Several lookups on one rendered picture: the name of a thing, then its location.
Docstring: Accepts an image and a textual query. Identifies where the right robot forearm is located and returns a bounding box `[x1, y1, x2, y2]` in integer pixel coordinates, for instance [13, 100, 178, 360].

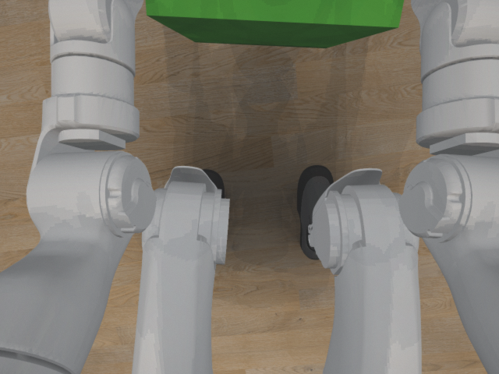
[411, 0, 499, 157]

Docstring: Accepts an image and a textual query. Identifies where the right robot upper arm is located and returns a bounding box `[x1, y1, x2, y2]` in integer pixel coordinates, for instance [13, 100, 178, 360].
[398, 154, 499, 374]

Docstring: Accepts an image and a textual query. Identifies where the left robot forearm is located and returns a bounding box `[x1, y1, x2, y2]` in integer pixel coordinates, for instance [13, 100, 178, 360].
[27, 0, 143, 219]

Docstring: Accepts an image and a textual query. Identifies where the right robot shin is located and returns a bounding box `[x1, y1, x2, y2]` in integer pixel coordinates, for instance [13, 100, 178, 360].
[308, 168, 419, 260]

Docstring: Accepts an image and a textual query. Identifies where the carton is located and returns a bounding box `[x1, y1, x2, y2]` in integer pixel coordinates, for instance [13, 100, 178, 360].
[146, 0, 404, 48]

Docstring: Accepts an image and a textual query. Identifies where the left robot foot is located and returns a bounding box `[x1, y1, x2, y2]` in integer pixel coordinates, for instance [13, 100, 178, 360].
[203, 169, 225, 199]

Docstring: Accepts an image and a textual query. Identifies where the left robot upper arm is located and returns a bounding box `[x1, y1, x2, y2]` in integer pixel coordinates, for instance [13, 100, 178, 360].
[0, 151, 157, 374]

